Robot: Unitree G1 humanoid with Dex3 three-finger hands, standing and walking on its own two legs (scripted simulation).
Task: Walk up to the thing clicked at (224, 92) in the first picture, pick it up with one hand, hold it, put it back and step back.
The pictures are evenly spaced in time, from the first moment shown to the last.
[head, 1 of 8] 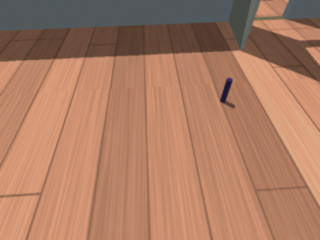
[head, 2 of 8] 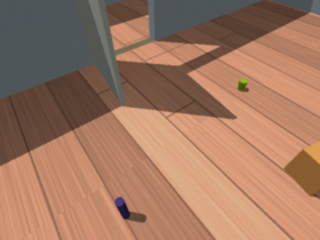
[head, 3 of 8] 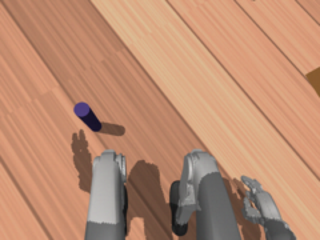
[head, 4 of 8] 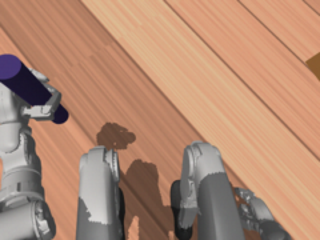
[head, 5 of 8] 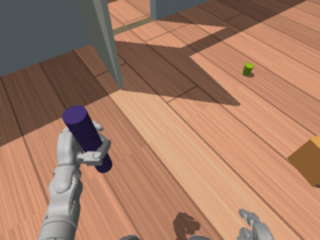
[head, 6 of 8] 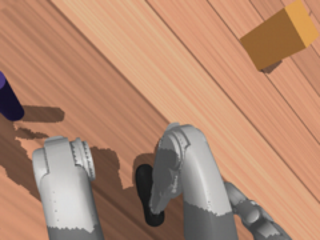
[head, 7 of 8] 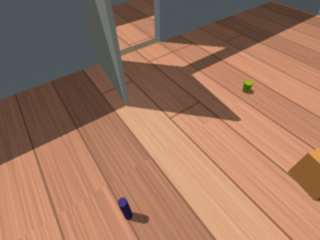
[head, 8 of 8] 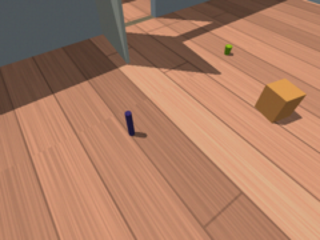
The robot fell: no
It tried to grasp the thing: yes
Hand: left
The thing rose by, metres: 0.67
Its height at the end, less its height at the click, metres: +0.00
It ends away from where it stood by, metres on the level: 0.01
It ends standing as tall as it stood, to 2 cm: yes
